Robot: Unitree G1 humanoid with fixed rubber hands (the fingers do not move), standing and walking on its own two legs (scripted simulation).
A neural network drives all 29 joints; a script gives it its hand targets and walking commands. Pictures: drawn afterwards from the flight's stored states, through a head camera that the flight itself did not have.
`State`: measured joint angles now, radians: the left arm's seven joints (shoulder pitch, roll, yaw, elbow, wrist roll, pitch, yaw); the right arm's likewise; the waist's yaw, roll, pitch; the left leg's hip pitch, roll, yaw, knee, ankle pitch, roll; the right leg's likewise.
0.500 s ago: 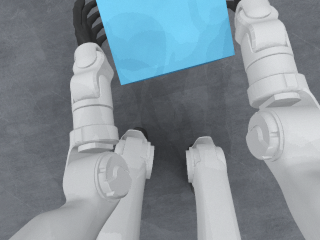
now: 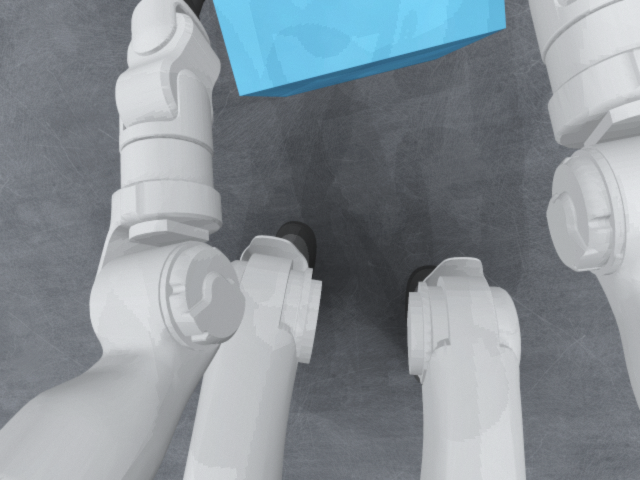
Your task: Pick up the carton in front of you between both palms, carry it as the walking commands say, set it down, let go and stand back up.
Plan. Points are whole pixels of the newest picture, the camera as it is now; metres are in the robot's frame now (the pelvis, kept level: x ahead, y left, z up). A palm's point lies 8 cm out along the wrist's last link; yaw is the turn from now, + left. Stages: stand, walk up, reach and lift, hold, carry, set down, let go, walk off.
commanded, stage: set down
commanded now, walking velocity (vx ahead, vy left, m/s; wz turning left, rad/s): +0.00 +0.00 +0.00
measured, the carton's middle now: out of the picture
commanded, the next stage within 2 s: none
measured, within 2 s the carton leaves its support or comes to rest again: rests again in 0.46 s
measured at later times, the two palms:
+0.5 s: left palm (174, 15) +0.52 +0.18 -0.18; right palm out of the picture +0.59 -0.11 -0.20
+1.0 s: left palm (172, 18) +0.52 +0.19 -0.19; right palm out of the picture +0.59 -0.11 -0.21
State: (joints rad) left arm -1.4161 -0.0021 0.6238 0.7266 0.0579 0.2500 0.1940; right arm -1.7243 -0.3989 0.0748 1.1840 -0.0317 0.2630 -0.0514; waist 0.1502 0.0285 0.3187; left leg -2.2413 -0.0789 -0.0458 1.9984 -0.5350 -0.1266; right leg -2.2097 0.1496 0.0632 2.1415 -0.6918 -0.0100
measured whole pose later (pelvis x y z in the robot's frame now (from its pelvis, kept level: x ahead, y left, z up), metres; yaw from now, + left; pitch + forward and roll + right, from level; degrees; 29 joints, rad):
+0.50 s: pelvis -0.01 +0.00 -0.02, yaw +0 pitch +39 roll +7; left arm -1.48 0.05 0.70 0.87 0.15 0.25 0.11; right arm -1.76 -0.39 -0.02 1.25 -0.13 0.24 0.03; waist 0.14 0.03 0.40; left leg -2.21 -0.07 -0.03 2.06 -0.54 -0.13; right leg -2.20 0.13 0.06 2.21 -0.69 -0.03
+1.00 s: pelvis -0.01 +0.00 -0.03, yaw +0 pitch +35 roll +8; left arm -1.52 0.11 0.71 0.98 0.13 0.20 0.06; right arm -1.76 -0.40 -0.07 1.21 -0.19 0.21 0.09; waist 0.14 0.06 0.48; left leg -2.19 -0.07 0.00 2.11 -0.55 -0.13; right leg -2.18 0.10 0.06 2.28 -0.70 -0.04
